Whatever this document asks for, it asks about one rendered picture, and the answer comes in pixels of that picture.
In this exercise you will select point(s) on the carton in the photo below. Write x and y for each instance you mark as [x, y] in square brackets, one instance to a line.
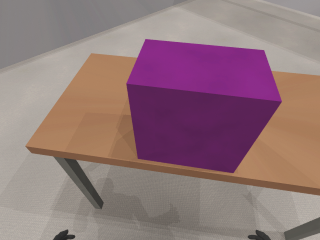
[199, 105]

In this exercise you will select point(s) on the right robot hand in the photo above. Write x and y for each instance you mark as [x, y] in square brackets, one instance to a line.
[260, 236]

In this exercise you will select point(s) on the left robot hand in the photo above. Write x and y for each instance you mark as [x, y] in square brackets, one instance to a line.
[63, 236]

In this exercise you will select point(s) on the table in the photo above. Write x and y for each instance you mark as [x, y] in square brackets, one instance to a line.
[92, 122]

